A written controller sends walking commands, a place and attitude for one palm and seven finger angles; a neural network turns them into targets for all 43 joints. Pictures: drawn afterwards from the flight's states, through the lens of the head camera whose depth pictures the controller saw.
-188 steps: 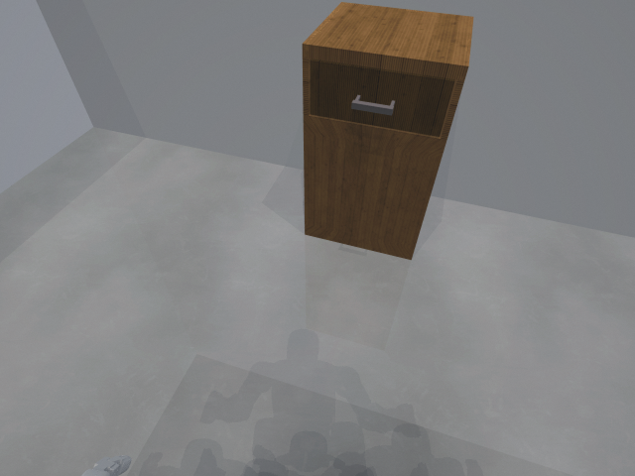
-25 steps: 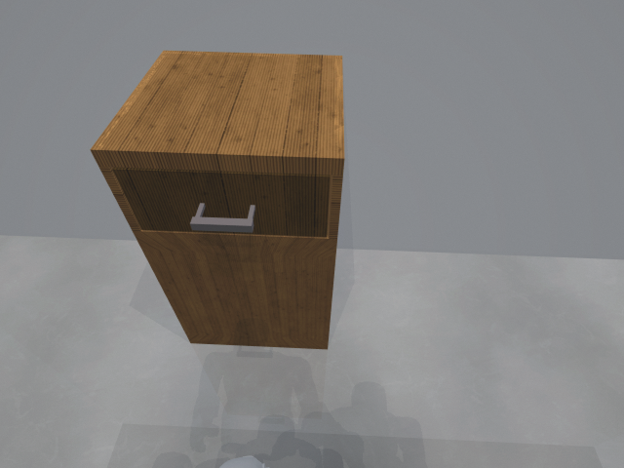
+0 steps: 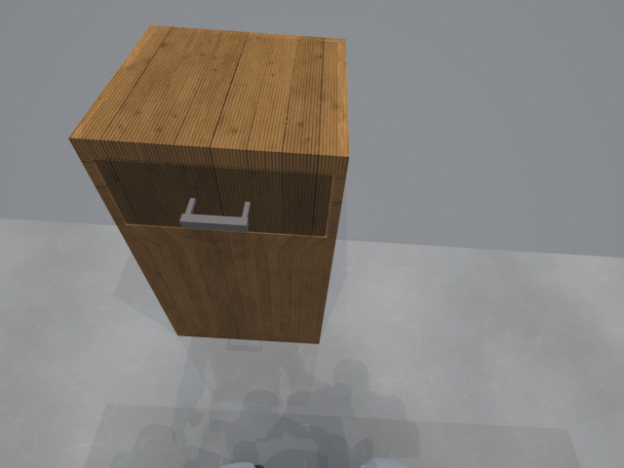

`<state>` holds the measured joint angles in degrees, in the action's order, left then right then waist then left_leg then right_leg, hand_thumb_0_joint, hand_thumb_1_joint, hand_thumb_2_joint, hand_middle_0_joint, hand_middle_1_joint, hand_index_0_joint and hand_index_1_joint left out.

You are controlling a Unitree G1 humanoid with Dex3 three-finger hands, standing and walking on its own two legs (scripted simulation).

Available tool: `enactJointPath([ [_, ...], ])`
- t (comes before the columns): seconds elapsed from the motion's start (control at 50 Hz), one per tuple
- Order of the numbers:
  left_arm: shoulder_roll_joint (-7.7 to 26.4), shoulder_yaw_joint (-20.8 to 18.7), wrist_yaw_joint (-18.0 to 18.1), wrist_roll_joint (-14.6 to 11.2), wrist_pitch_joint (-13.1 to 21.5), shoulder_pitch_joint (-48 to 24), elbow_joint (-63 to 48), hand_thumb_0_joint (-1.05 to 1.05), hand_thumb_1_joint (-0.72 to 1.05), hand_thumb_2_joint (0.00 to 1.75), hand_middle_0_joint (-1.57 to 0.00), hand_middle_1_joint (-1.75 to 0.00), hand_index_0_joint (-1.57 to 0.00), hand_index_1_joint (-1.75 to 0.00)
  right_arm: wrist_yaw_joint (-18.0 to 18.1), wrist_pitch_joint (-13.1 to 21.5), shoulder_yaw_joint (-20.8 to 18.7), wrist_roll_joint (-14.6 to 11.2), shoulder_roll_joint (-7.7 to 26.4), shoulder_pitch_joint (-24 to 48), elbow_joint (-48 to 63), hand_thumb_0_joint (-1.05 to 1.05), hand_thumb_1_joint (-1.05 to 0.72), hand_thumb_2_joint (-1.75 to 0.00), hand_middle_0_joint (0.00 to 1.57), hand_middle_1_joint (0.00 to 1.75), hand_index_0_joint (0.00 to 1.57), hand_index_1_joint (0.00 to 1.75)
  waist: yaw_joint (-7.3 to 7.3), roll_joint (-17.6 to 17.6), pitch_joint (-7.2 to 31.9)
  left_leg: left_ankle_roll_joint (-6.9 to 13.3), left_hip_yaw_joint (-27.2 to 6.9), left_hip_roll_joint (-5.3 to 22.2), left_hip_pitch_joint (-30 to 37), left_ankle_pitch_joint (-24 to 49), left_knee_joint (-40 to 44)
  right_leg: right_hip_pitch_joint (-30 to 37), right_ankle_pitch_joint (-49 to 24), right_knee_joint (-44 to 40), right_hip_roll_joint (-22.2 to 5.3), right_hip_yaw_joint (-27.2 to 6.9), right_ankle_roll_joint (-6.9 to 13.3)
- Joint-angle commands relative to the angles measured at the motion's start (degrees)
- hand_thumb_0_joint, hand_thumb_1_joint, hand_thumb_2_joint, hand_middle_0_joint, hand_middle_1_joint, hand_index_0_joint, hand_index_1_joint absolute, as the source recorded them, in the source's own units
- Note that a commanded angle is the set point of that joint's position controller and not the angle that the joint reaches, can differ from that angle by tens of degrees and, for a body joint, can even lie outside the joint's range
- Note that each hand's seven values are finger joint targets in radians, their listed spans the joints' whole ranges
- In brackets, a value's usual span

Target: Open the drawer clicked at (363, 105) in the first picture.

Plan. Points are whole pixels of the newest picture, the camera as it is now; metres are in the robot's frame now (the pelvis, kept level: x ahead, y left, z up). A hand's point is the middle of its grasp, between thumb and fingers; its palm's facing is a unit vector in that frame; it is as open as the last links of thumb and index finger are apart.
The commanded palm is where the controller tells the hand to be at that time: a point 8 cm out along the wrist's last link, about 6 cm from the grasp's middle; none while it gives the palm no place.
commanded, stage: come to a stop and stand still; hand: left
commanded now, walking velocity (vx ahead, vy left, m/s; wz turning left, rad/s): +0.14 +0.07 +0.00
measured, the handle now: (217, 214) +0.55 +0.22 -0.08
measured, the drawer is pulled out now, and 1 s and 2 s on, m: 0.00 0.00 0.00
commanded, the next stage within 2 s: look again from close up in 1.02 s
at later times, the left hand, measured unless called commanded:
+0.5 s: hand out of the picture -0.05 +0.12 -0.15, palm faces +0.15 -0.96 -0.25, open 7.3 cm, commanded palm none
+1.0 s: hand out of the picture -0.03 +0.17 -0.18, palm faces +0.07 -0.98 -0.16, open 7.4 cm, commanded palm none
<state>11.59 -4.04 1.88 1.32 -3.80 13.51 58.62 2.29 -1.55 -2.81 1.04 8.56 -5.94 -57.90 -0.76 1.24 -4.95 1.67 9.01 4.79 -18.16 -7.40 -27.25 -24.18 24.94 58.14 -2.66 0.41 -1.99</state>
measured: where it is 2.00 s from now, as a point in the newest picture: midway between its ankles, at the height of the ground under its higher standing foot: outside the picture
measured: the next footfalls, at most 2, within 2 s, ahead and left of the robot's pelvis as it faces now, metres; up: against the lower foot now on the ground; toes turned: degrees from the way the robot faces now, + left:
right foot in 0.12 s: +0.02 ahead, -0.16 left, +0.00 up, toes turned -2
left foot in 0.62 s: -0.01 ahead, +0.11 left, +0.00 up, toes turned +6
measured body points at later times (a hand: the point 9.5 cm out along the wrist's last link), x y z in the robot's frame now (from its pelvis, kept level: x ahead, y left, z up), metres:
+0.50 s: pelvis -0.02 -0.05 +0.01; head +0.00 -0.08 +0.46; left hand -0.05 +0.17 -0.13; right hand -0.03 -0.30 -0.16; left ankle -0.06 +0.10 -0.68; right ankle -0.02 -0.15 -0.74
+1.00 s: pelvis -0.02 +0.00 +0.01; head -0.02 +0.01 +0.46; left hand -0.03 +0.22 -0.16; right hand +0.04 -0.23 -0.14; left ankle -0.05 +0.11 -0.74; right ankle -0.02 -0.15 -0.74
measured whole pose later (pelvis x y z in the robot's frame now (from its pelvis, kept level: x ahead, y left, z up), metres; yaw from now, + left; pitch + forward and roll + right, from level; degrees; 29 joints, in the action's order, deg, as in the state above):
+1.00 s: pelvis -0.02 +0.00 +0.01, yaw +1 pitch -1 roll +0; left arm 8.5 -0.3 1.6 1.2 -0.4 15.5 65.7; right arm 2.2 0.7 -0.6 0.6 9.4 -12.1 -62.1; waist -1.2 1.4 -0.9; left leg 0.7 4.6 0.7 -7.3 -15.6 -23.9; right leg -9.7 12.9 23.8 -4.9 1.9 -3.6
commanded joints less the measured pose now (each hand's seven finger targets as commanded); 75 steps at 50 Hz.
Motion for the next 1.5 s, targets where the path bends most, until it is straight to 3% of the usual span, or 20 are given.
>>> enactJointPath([
  [0.0, -0.4, 0.2, -0.4, -0.1, 0.8, 7.5, -1.5, 0.00, 0.90, 0.90, -0.20, -0.30, -0.20, -0.30, -0.7, 0.2, -2.3, 0.8, 10.0, -1.4, 2.1, 0.00, -0.90, -0.90, 0.20, 0.30, 0.20, 0.30, 0.19, -14.9, 6.0, 6.5, -12.9, 12.4, -1.5, -15.4, 14.5, 8.2, 0.6, -12.4, -0.8, 2.7, 1.3],
  [0.06, 0.3, 0.6, -0.2, 0.1, 2.3, 14.2, 1.5, 0.00, 0.90, 0.90, -0.20, -0.30, -0.20, -0.30, -1.5, -0.3, -2.0, 0.5, 8.8, -3.2, 1.1, 0.00, -0.90, -0.90, 0.20, 0.30, 0.20, 0.30, -2.53, -8.2, 5.5, 1.8, -9.3, 6.5, -7.8, -25.9, 10.4, 20.3, -5.9, -31.2, 0.9, 5.1, 1.6],
  [0.08, 3.6, 0.6, -0.1, 0.9, 3.1, 14.0, 1.2, 0.00, 0.90, 0.90, -0.20, -0.30, -0.20, -0.30, -1.8, -0.8, -1.3, -0.3, 5.5, -4.7, 1.2, 0.00, -0.90, -0.90, 0.20, 0.30, 0.20, 0.30, -2.23, 3.0, 3.9, -1.3, -5.3, 1.2, -9.9, -24.7, 0.0, 17.6, 3.5, -42.4, -5.6, -3.8, 2.7],
  [0.1, 8.6, 0.2, 0.1, 1.1, 3.3, 9.7, -1.1, 0.00, 0.90, 0.90, -0.20, -0.30, -0.20, -0.30, -2.2, -1.3, -0.7, -0.6, 2.3, -4.5, 3.0, 0.00, -0.90, -0.90, 0.20, 0.30, 0.20, 0.30, -1.13, 16.9, -1.2, -3.5, -4.1, -3.3, -12.7, -21.4, -11.3, 7.5, 20.8, -54.0, -17.4, -22.1, 6.5],
  [0.12, 10.8, -0.2, 0.4, 0.7, 2.6, 4.7, -3.7, 0.00, 0.90, 0.90, -0.20, -0.30, -0.20, -0.30, -2.5, -1.9, -1.7, 0.1, 5.8, -2.7, 3.9, 0.00, -0.90, -0.90, 0.20, 0.30, 0.20, 0.30, -1.08, 13.2, -5.3, -2.7, -7.6, -2.0, -9.4, -19.2, -18.9, -3.7, 24.9, -57.8, -21.2, -24.7, 8.6],
  [0.14, 10.7, -0.5, 0.5, 0.7, 3.0, 0.9, -4.5, 0.00, 0.90, 0.90, -0.20, -0.30, -0.20, -0.30, -2.8, -2.0, -1.8, 0.4, 5.9, -4.0, 3.1, 0.00, -0.90, -0.90, 0.20, 0.30, 0.20, 0.30, 0.44, 11.6, -5.0, -2.3, -9.3, -1.9, -8.5, -15.7, -23.4, -5.9, 22.3, -57.6, -19.9, -22.8, 8.2],
  [0.22, 7.2, -0.1, 0.1, -0.1, 4.4, -0.2, -4.1, 0.00, 0.90, 0.90, -0.20, -0.30, -0.20, -0.30, -3.2, -1.2, -1.9, 0.4, 6.3, -12.8, -0.9, 0.00, -0.90, -0.90, 0.20, 0.30, 0.20, 0.30, 2.33, 8.1, -2.8, -3.0, -8.5, -3.0, -10.5, -6.4, -29.2, 5.2, -1.9, -49.6, -12.4, -8.7, 5.4],
  [0.3, 6.1, -0.4, 0.3, -0.2, 4.8, 7.6, -2.0, 0.00, 0.90, 0.90, -0.20, -0.30, -0.20, -0.30, -2.7, -0.7, -1.6, 0.6, 6.6, -10.7, 0.4, 0.00, -0.90, -0.90, 0.20, 0.30, 0.20, 0.30, -1.62, 6.4, 1.6, -4.3, -9.0, -2.9, -14.6, -7.4, -28.6, 18.1, -11.0, -46.3, -14.7, -9.1, 7.8],
  [0.44, 6.2, -0.8, 0.8, 0.5, 4.7, 10.9, 0.5, 0.00, 0.90, 0.90, -0.20, -0.30, -0.20, -0.30, -1.9, -0.2, -0.5, -0.1, 5.0, -8.1, 1.5, 0.00, -0.90, -0.90, 0.20, 0.30, 0.20, 0.30, -3.35, 8.7, 5.2, -4.1, -8.2, -2.5, -9.9, -16.6, -16.5, 23.6, -29.9, -41.4, -17.3, -10.7, 12.1],
  [0.54, 6.2, -0.4, 0.4, 0.1, 4.1, 5.5, 1.3, 0.00, 0.90, 0.90, -0.20, -0.30, -0.20, -0.30, -1.5, 0.6, 0.3, -0.6, 3.5, -13.8, -1.3, 0.00, -0.90, -0.90, 0.20, 0.30, 0.20, 0.30, 0.70, 10.6, 5.5, -3.0, -4.8, -4.5, 9.0, -5.6, 1.9, 11.6, -23.1, -38.3, -11.4, -5.0, 7.6],
  [0.58, 2.7, 0.6, 0.3, -0.5, 3.6, 6.0, 1.6, 0.00, 0.90, 0.90, -0.20, -0.30, -0.20, -0.30, -1.0, 1.8, 0.2, -0.4, 6.5, -15.6, -2.5, 0.00, -0.90, -0.90, 0.20, 0.30, 0.20, 0.30, 1.04, 0.3, 6.5, -1.3, -9.8, 1.2, 16.0, 1.0, 7.1, 5.8, -13.6, -32.4, -5.6, -1.8, 4.2],
  [0.62, -0.3, 1.4, 0.1, -0.3, 3.3, 7.1, 2.0, 0.00, 0.90, 0.90, -0.20, -0.30, -0.20, -0.30, -0.6, 1.7, -0.1, -0.2, 10.5, -12.1, -0.9, 0.00, -0.90, -0.90, 0.20, 0.30, 0.20, 0.30, -0.54, -8.9, 4.2, 3.6, -18.1, 11.0, 8.0, 1.0, 11.8, 7.3, -4.8, -27.9, -1.9, 3.3, 1.6],
  [0.64, -1.3, 1.6, 0.1, -0.1, 3.4, 7.1, 2.1, 0.00, 0.90, 0.90, -0.20, -0.30, -0.20, -0.30, -0.6, 1.3, 0.1, 0.1, 10.4, -9.7, -0.4, 0.00, -0.90, -0.90, 0.20, 0.30, 0.20, 0.30, -1.30, -6.6, 0.8, 3.7, -16.7, 10.1, 1.1, -8.0, 13.0, 9.1, -4.5, -28.4, -1.5, 3.0, 1.6],
  [0.68, -0.4, 2.0, -0.2, 0.1, 3.1, 5.9, 3.8, 0.00, 0.90, 0.90, -0.20, -0.30, -0.20, -0.30, -0.1, 1.8, 0.8, -0.1, 7.9, -8.0, -1.3, 0.00, -0.90, -0.90, 0.20, 0.30, 0.20, 0.30, -1.03, -12.4, -2.5, 2.3, -14.6, 5.9, 2.2, -5.1, 14.5, 9.2, -11.1, -30.1, -2.1, 3.0, 1.5],
  [0.82, 1.6, 2.5, -0.1, -0.1, 3.8, 7.1, 6.2, 0.00, 0.90, 0.90, -0.20, -0.30, -0.20, -0.30, 0.0, 2.5, 1.3, -0.6, 6.7, -9.9, -2.4, 0.00, -0.90, -0.90, 0.20, 0.30, 0.20, 0.30, -0.12, -2.0, 2.0, 0.0, -9.8, 2.5, 9.0, 7.5, 8.0, 13.0, -21.4, -36.0, -3.7, 0.3, 1.3],
  [1.08, 1.8, 2.7, 0.1, -0.6, 3.9, 5.4, 6.3, 0.00, 0.90, 0.90, -0.20, -0.30, -0.20, -0.30, 0.1, 3.0, 2.0, -0.4, 5.9, -11.9, -5.1, 0.00, -0.90, -0.90, 0.20, 0.30, 0.20, 0.30, -0.26, -3.1, 1.3, -0.6, -9.4, 2.0, 8.5, 7.6, 9.6, 16.2, -21.6, -37.2, -4.1, 0.6, 1.4],
  [1.1, 3.9, 3.6, 2.5, 0.2, 5.3, 7.5, 6.9, 0.00, 0.90, 0.90, -0.20, -0.30, -0.20, -0.30, -0.9, 3.8, 1.8, -1.2, 8.8, -9.4, -1.1, 0.00, -0.90, -0.90, 0.20, 0.30, 0.20, 0.30, -0.24, -2.9, -0.8, -2.1, -8.3, 3.0, 4.4, 17.3, -0.6, 12.9, -31.3, -34.5, -5.7, -2.0, 2.1],
  [1.2, 3.5, 3.6, 0.9, -0.7, 5.5, 5.6, 3.8, 0.00, 0.90, 0.90, -0.20, -0.30, -0.20, -0.30, -0.8, 3.8, 2.3, -0.2, 6.7, -14.8, -0.6, 0.00, -0.90, -0.90, 0.20, 0.30, 0.20, 0.30, 0.97, -3.4, 11.5, -0.1, -9.6, 2.0, 8.7, 14.5, -0.2, 17.7, -25.5, -29.2, -4.3, 1.1, 3.3],
  [1.34, 2.8, 3.6, 0.3, -0.6, 4.3, 5.1, 2.9, 0.00, 0.90, 0.90, -0.20, -0.30, -0.20, -0.30, -0.8, 2.8, 2.7, -0.2, 6.1, -15.5, -0.7, 0.00, -0.90, -0.90, 0.20, 0.30, 0.20, 0.30, 0.81, -1.6, -1.6, 0.0, -10.0, 1.3, 0.4, -1.2, 3.6, 12.0, -15.4, -31.8, -3.3, 0.6, 3.2],
  [1.48, 2.8, 3.2, 0.1, -0.6, 4.3, 6.2, 1.8, 0.00, 0.90, 0.90, -0.20, -0.30, -0.20, -0.30, -1.0, 2.4, 2.5, -0.2, 5.4, -15.8, -1.2, 0.00, -0.90, -0.90, 0.20, 0.30, 0.20, 0.30, 0.69, -0.2, -2.2, -0.2, -9.7, 0.1, -0.1, -9.8, 5.4, 10.5, -9.8, -34.4, -3.3, -0.8, 3.3],
])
